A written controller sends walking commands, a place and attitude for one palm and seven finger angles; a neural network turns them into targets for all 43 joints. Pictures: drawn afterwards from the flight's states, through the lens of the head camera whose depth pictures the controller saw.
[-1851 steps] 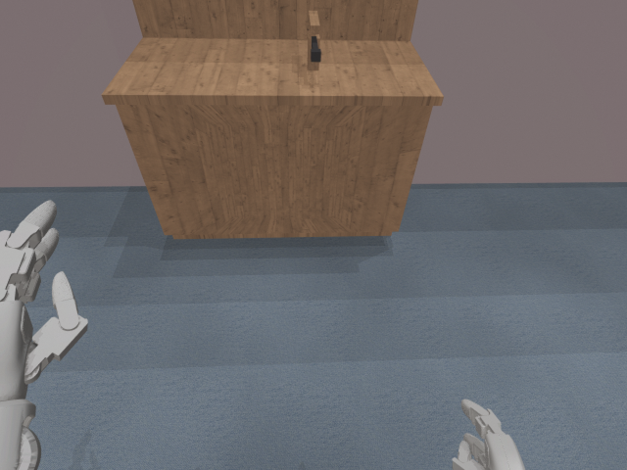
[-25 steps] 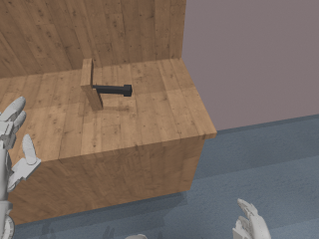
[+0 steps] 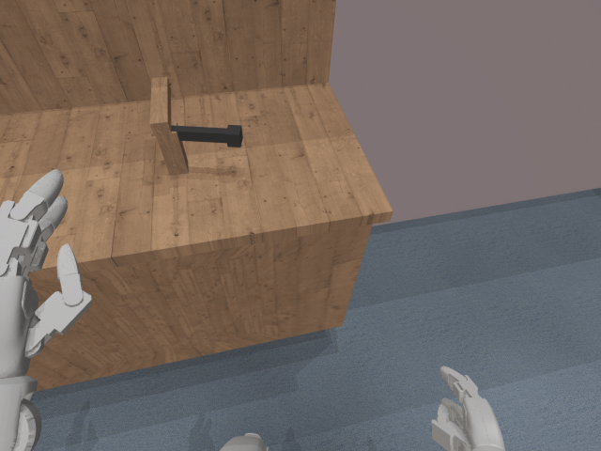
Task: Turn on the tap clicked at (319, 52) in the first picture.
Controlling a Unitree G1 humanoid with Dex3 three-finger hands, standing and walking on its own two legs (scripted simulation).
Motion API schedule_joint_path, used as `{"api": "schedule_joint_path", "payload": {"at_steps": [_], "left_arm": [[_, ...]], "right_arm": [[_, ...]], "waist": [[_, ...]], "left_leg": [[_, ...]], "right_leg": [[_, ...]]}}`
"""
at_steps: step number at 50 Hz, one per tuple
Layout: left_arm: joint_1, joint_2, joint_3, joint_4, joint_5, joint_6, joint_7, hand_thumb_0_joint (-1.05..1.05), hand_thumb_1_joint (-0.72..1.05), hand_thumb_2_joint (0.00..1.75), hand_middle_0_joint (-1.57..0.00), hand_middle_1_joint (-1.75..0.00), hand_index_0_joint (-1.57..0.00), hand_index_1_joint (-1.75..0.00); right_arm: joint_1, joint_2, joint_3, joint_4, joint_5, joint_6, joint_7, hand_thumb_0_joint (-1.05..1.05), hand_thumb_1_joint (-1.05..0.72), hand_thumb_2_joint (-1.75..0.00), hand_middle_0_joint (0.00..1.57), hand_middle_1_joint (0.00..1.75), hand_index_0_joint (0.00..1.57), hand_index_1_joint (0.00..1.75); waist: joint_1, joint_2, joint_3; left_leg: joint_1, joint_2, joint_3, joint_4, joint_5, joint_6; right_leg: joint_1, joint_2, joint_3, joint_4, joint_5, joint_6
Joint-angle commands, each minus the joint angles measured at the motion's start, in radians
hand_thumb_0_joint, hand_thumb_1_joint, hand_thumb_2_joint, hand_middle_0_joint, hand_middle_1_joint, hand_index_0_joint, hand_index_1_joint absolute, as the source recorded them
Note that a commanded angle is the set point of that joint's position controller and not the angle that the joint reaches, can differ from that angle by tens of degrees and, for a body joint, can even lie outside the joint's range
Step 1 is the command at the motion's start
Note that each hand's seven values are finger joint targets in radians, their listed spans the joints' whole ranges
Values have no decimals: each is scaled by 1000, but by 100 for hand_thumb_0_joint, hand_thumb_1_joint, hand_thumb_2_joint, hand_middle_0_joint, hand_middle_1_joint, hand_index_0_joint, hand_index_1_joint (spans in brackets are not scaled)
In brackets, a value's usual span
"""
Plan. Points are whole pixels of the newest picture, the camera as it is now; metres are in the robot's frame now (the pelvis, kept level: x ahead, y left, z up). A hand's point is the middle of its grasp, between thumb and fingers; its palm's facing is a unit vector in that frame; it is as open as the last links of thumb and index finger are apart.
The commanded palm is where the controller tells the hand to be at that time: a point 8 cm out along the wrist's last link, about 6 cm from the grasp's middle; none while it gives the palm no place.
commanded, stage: step back with the hand held close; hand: left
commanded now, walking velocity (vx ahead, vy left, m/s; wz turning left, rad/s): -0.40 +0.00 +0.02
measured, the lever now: (234, 136) +0.61 +0.18 +0.05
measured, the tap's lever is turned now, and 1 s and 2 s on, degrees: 75 75 75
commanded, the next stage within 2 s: stop stepping back and stand still in 0.10 s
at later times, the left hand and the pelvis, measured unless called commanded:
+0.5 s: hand out of the picture +0.08 +0.23 +0.16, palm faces +0.36 -0.87 -0.33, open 7.4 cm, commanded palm +0.03 +0.27 +0.18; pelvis -0.13 +0.00 +0.00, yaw +0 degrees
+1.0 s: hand out of the picture +0.03 +0.25 +0.17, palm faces +0.46 -0.80 -0.38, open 7.4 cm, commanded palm -0.03 +0.28 +0.18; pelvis -0.17 -0.01 +0.00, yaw +3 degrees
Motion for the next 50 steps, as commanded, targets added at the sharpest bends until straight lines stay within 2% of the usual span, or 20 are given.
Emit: {"api": "schedule_joint_path", "payload": {"at_steps": [1, 3, 6, 9, 11, 15, 16, 19, 24, 27, 29, 32, 33, 34, 35, 39, 41, 44, 48, 50], "left_arm": [[35, 214, 190, -189, -4, -49, 32, 0, 90, 90, -20, -30, -20, -30], [31, 222, 202, -196, -11, -53, 37, 0, 90, 90, -20, -30, -20, -30], [47, 232, 215, -231, -20, -57, 40, 0, 90, 90, -20, -30, -20, -30], [-11, 191, 164, -294, -30, -50, 35, 0, 90, 90, -20, -30, -20, -30], [13, 138, 123, -212, -17, -22, 37, 0, 90, 90, -20, -30, -20, -30], [-32, 141, 113, -152, 2, 10, 39, 0, 90, 90, -20, -30, -20, -30], [-45, 155, 119, -148, 12, 9, 37, 0, 90, 90, -20, -30, -20, -30], [-156, 207, 140, -190, 10, 16, 39, 0, 90, 90, -20, -30, -20, -30], [-111, 185, 135, -112, 8, 15, 55, 0, 90, 90, -20, -30, -20, -30], [-83, 176, 146, -163, 12, 10, 57, 0, 90, 90, -20, -30, -20, -30], [-82, 210, 186, -145, 15, 13, 50, 0, 90, 90, -20, -30, -20, -30], [-31, 132, 118, -59, 23, 11, 38, 0, 90, 90, -20, -30, -20, -30], [-37, 145, 119, -61, 25, 3, 33, 0, 90, 90, -20, -30, -20, -30], [-58, 167, 131, -70, 25, 4, 28, 0, 90, 90, -20, -30, -20, -30], [-131, 146, 106, -110, 14, -14, 26, 0, 90, 90, -20, -30, -20, -30], [-177, 191, 124, -116, 13, -24, 35, 0, 90, 90, -20, -30, -20, -30], [-146, 178, 125, -109, 11, -23, 50, 0, 90, 90, -20, -30, -20, -30], [-143, 148, 120, -140, 2, -21, 61, 0, 90, 90, -20, -30, -20, -30], [-84, 142, 134, -79, 25, -4, 43, 0, 90, 90, -20, -30, -20, -30], [-71, 140, 123, -61, 23, -7, 35, 0, 90, 90, -20, -30, -20, -30]], "right_arm": [[-61, -93, -36, -164, -2, -23, -22, 0, -90, -90, 20, 30, 20, 30], [-52, -108, -38, -162, -1, -12, -31, 0, -90, -90, 20, 30, 20, 30], [-33, -139, -60, -182, 5, -26, -38, 0, -90, -90, 20, 30, 20, 30], [-5, -134, -58, -146, -18, -78, -21, 0, -90, -90, 20, 30, 20, 30], [4, -152, -70, -134, 1, -93, -9, 0, -90, -90, 20, 30, 20, 30], [-50, -164, -44, -166, 12, -89, -20, 0, -90, -90, 20, 30, 20, 30], [-42, -158, -44, -165, 9, -83, -22, 0, -90, -90, 20, 30, 20, 30], [-46, -137, -42, -136, 0, -71, -22, 0, -90, -90, 20, 30, 20, 30], [-65, -136, -33, -119, 5, -64, -43, 0, -90, -90, 20, 30, 20, 30], [-34, -177, -44, -144, 9, -67, -46, 0, -90, -90, 20, 30, 20, 30], [-48, -155, -40, -140, 10, -67, -46, 0, -90, -90, 20, 30, 20, 30], [-47, -144, -31, -114, 5, -74, -28, 0, -90, -90, 20, 30, 20, 30], [-42, -147, -43, -116, -3, -72, -28, 0, -90, -90, 20, 30, 20, 30], [-45, -147, -51, -118, -3, -70, -20, 0, -90, -90, 20, 30, 20, 30], [-24, -135, -49, -107, 6, -85, -12, 0, -90, -90, 20, 30, 20, 30], [-34, -128, -35, -93, 8, -95, -25, 0, -90, -90, 20, 30, 20, 30], [-39, -116, -23, -99, -1, -95, -40, 0, -90, -90, 20, 30, 20, 30], [-42, -164, -33, -133, -1, -97, -49, 0, -90, -90, 20, 30, 20, 30], [-61, -134, -29, -124, 12, -95, -34, 0, -90, -90, 20, 30, 20, 30], [-57, -124, -36, -124, 6, -97, -26, 0, -90, -90, 20, 30, 20, 30]], "waist": [[-32, -147, -177], [-44, -100, -188], [-22, 169, -280], [-21, 228, -259], [-19, 162, -226], [-17, 163, -96], [-21, 85, -95], [-37, -249, -112], [-60, -43, -66], [-37, 240, -119], [-42, 291, -51], [-16, 93, 10], [-15, -99, 8], [-22, -260, -17], [-44, -253, -61], [-55, -88, -19], [-46, -71, -52], [-41, 208, -37], [-23, 145, -6], [-26, -70, 8]], "left_leg": [[53, 5, -43, 45, -125, 6], [137, 20, -28, -199, 73, 22], [355, 237, -211, -302, 715, 116], [374, 278, -224, -319, 752, 164], [364, 236, -144, -328, 560, 136], [32, 133, -107, -402, -344, 83], [29, 62, -47, -304, -366, 54], [148, -43, 1, 282, -176, 7], [293, -1, 17, -146, -139, 52], [174, 173, -266, -457, -415, 155], [-42, 194, -343, -565, -666, 170], [-110, 94, -155, -316, -436, 114], [-137, 1, -49, -45, -306, 80], [-153, -54, 15, 233, -206, 47], [-131, -31, -12, 356, -145, 34], [163, 41, 6, 66, -111, 48], [330, -10, 78, -142, -107, 59], [299, 189, -286, -436, -324, 157], [-20, 130, -170, -444, -443, 113], [44, 21, -42, -234, -261, 67]], "right_leg": [[73, -348, 198, -92, 604, -120], [66, -280, 141, -17, 525, -62], [-84, -50, 6, 189, -16, 38], [-157, -38, 57, 367, -257, 34], [-115, -50, 27, 278, -178, 36], [165, -24, -60, -47, -91, 24], [171, -47, -31, -158, -102, -4], [-168, -381, 387, -390, -395, -174], [-165, -252, 127, -202, -353, -84], [-1, -6, -90, 196, -210, 9], [60, -1, -85, 325, -204, 20], [232, -34, -52, -73, -145, -6], [229, -137, 132, -229, -207, -62], [190, -346, 463, -382, -281, -146], [171, -391, 484, -368, -232, -178], [-100, -328, 219, -294, -291, -143], [-130, -251, 141, -234, -374, -106], [-120, -59, -8, 80, -210, -5], [187, -37, -44, 4, -95, 21], [107, -111, 109, -203, -189, -13]]}}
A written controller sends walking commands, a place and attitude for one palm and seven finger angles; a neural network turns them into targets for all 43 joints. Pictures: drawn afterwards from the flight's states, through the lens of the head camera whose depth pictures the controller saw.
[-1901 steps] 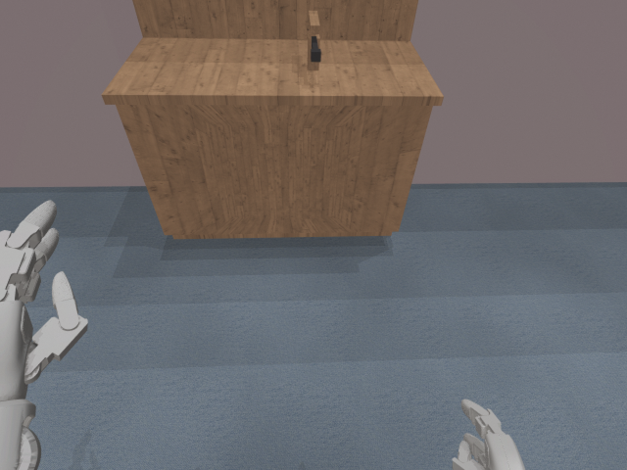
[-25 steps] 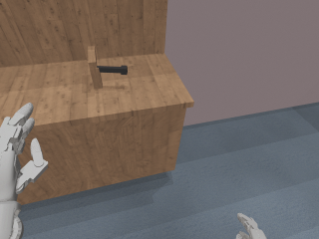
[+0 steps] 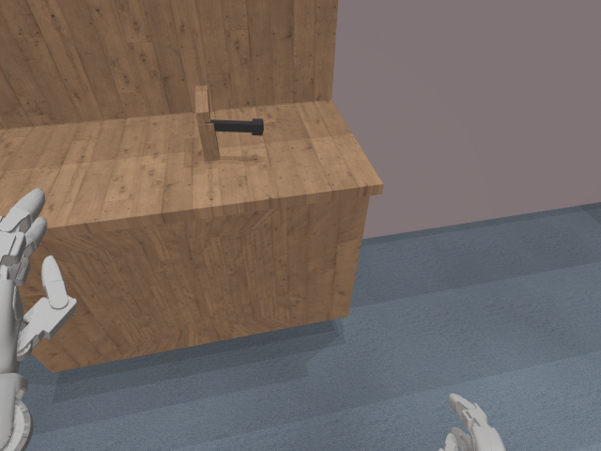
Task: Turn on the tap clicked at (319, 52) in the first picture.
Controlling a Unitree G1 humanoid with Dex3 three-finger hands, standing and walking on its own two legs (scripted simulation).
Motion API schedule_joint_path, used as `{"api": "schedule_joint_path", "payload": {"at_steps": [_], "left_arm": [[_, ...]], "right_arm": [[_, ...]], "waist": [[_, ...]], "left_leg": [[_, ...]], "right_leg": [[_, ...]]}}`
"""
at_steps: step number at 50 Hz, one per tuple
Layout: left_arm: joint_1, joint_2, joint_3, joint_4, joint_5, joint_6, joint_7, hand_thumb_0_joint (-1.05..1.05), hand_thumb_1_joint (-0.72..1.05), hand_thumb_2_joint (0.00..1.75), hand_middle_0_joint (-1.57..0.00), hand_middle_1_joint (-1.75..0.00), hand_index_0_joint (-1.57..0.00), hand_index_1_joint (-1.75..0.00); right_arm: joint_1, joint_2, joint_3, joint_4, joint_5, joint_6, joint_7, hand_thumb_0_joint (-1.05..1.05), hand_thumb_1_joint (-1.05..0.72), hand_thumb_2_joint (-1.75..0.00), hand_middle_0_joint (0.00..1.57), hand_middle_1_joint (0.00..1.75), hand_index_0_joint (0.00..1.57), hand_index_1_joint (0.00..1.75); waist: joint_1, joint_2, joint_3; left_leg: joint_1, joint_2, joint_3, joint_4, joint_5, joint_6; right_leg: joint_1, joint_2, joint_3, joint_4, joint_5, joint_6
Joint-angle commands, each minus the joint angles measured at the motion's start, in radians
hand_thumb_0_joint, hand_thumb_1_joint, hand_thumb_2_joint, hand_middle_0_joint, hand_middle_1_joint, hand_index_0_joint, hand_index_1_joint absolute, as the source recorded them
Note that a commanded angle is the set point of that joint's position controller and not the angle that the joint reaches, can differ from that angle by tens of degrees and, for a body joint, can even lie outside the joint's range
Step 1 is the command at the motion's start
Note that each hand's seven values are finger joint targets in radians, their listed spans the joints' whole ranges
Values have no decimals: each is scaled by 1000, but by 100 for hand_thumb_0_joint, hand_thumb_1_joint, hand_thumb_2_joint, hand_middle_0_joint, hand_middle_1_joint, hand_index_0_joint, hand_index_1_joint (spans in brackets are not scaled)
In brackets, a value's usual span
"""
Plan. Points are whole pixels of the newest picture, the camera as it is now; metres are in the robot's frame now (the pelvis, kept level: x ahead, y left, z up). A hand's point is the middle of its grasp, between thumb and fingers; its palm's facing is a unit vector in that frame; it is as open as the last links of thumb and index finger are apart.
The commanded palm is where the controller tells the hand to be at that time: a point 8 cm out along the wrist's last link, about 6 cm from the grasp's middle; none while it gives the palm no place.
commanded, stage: stop stepping back and stand still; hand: left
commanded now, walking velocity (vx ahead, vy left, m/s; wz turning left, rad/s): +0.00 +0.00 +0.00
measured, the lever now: (257, 127) +0.79 +0.14 +0.05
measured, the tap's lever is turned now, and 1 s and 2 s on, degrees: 75 75 75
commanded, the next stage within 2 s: stand and check the lever's angle in 0.02 s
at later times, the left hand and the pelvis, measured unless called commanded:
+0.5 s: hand (65, 282) +0.24 +0.27 +0.17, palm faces +0.38 -0.86 -0.34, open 7.4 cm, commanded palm +0.19 +0.30 +0.19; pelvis +0.03 +0.03 +0.01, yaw -1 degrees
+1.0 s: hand (68, 270) +0.26 +0.27 +0.17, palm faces +0.38 -0.86 -0.35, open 7.4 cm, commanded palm +0.21 +0.31 +0.19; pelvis +0.04 +0.03 +0.01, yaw -1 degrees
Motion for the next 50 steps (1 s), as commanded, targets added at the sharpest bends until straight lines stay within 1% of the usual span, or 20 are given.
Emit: {"api": "schedule_joint_path", "payload": {"at_steps": [1, 2, 3, 4, 5, 7, 8, 9, 10, 11, 13, 17, 21, 23, 25, 29, 33, 37, 47, 50], "left_arm": [[-44, 135, 82, -190, 1, -61, 3, 0, 90, 90, -20, -30, -20, -30], [-54, 138, 77, -196, -3, -55, 5, 0, 90, 90, -20, -30, -20, -30], [-87, 136, 68, -224, -4, -53, 7, 0, 90, 90, -20, -30, -20, -30], [-111, 147, 78, -234, -6, -51, 11, 0, 90, 90, -20, -30, -20, -30], [-114, 153, 83, -239, -8, -54, 16, 0, 90, 90, -20, -30, -20, -30], [-95, 149, 87, -227, -12, -58, 21, 0, 90, 90, -20, -30, -20, -30], [-97, 150, 87, -244, -13, -61, 23, 0, 90, 90, -20, -30, -20, -30], [-102, 167, 101, -257, -13, -65, 22, 0, 90, 90, -20, -30, -20, -30], [-106, 149, 87, -268, -8, -69, 22, 0, 90, 90, -20, -30, -20, -30], [-109, 145, 87, -263, -4, -71, 24, 0, 90, 90, -20, -30, -20, -30], [-96, 141, 85, -243, 1, -73, 27, 0, 90, 90, -20, -30, -20, -30], [-56, 128, 81, -225, -5, -76, 21, 0, 90, 90, -20, -30, -20, -30], [-36, 128, 80, -242, -12, -75, 17, 0, 90, 90, -20, -30, -20, -30], [-21, 137, 89, -238, -16, -73, 17, 0, 90, 90, -20, -30, -20, -30], [-31, 144, 93, -258, -17, -76, 17, 0, 90, 90, -20, -30, -20, -30], [-34, 160, 106, -262, -20, -76, 17, 0, 90, 90, -20, -30, -20, -30], [-45, 139, 89, -253, -21, -77, 16, 0, 90, 90, -20, -30, -20, -30], [-53, 132, 84, -219, -20, -73, 17, 0, 90, 90, -20, -30, -20, -30], [-42, 139, 89, -231, -23, -66, 16, 0, 90, 90, -20, -30, -20, -30], [-41, 137, 88, -227, -24, -63, 17, 0, 90, 90, -20, -30, -20, -30]], "right_arm": [[-128, -111, -45, -151, -3, -55, 8, 0, -90, -90, 20, 30, 20, 30], [-112, -106, -43, -135, -3, -54, 14, 0, -90, -90, 20, 30, 20, 30], [-113, -106, -42, -137, -4, -53, 17, 0, -90, -90, 20, 30, 20, 30], [-123, -106, -38, -138, -3, -54, 17, 0, -90, -90, 20, 30, 20, 30], [-120, -107, -34, -138, -3, -55, 14, 0, -90, -90, 20, 30, 20, 30], [-133, -119, -37, -146, -4, -54, 3, 0, -90, -90, 20, 30, 20, 30], [-141, -131, -43, -156, -2, -52, 0, 0, -90, -90, 20, 30, 20, 30], [-151, -129, -40, -160, -1, -51, -5, 0, -90, -90, 20, 30, 20, 30], [-155, -119, -29, -159, -5, -49, -6, 0, -90, -90, 20, 30, 20, 30], [-155, -122, -28, -162, -5, -50, -7, 0, -90, -90, 20, 30, 20, 30], [-156, -120, -29, -166, -4, -50, -7, 0, -90, -90, 20, 30, 20, 30], [-144, -127, -39, -170, -5, -52, -2, 0, -90, -90, 20, 30, 20, 30], [-144, -130, -42, -175, -3, -46, 1, 0, -90, -90, 20, 30, 20, 30], [-148, -128, -42, -177, -2, -41, 0, 0, -90, -90, 20, 30, 20, 30], [-152, -126, -40, -177, -2, -37, 0, 0, -90, -90, 20, 30, 20, 30], [-159, -131, -41, -184, -3, -32, -3, 0, -90, -90, 20, 30, 20, 30], [-158, -128, -40, -181, -2, -28, -2, 0, -90, -90, 20, 30, 20, 30], [-155, -130, -41, -181, -1, -22, -4, 0, -90, -90, 20, 30, 20, 30], [-160, -126, -41, -183, -2, -18, -4, 0, -90, -90, 20, 30, 20, 30], [-162, -125, -39, -183, -3, -15, -5, 0, -90, -90, 20, 30, 20, 30]], "waist": [[6, -170, 21], [1, -210, -2], [-3, -194, -13], [-4, -130, -27], [-1, -94, -52], [10, -33, -64], [16, -11, -70], [14, 59, -58], [15, 107, -42], [17, 115, -31], [21, 79, -39], [19, 30, -83], [18, 50, -119], [20, 38, -127], [19, 59, -123], [21, 76, -107], [20, 75, -110], [20, 37, -97], [22, 34, -135], [21, 47, -115]], "left_leg": [[-75, -14, -21, 45, -186, 29], [-39, -14, -9, 135, -120, 19], [-31, -8, -17, 139, -77, 17], [-14, 2, -23, 75, -56, 19], [27, 8, -31, -18, -41, 24], [104, 26, -62, -125, -25, 36], [105, 45, -89, -153, -13, 43], [97, 59, -105, -191, -47, 46], [65, 69, -127, -239, -94, 51], [27, 78, -146, -270, -131, 52], [0, 76, -141, -277, -158, 53], [38, 56, -103, -235, -36, 39], [74, 56, -86, -214, 102, 29], [86, 57, -81, -204, 151, 28], [91, 61, -86, -208, 196, 23], [86, 58, -89, -221, 184, 19], [83, 59, -85, -230, 145, 19], [67, 51, -80, -236, 86, 19], [101, 45, -67, -208, 187, 16], [84, 40, -67, -215, 147, 14]], "right_leg": [[-44, -166, 309, -378, -267, -51], [-76, -236, 373, -419, -294, -85], [-60, -256, 370, -405, -223, -105], [-29, -249, 331, -365, -130, -103], [1, -225, 278, -323, -72, -85], [-7, -146, 205, -289, -55, -39], [14, -115, 183, -271, -28, -23], [4, -98, 162, -259, -45, -15], [23, -74, 131, -243, -46, -7], [55, -56, 108, -230, -30, 0], [99, -49, 100, -236, 9, 6], [126, -64, 109, -251, 88, 1], [150, -69, 101, -230, 194, 1], [153, -71, 96, -226, 229, 3], [155, -68, 87, -214, 251, 2], [145, -64, 84, -219, 235, 3], [150, -60, 81, -222, 220, 5], [143, -60, 85, -240, 197, 6], [160, -68, 89, -239, 266, 4], [151, -68, 94, -251, 236, 2]]}}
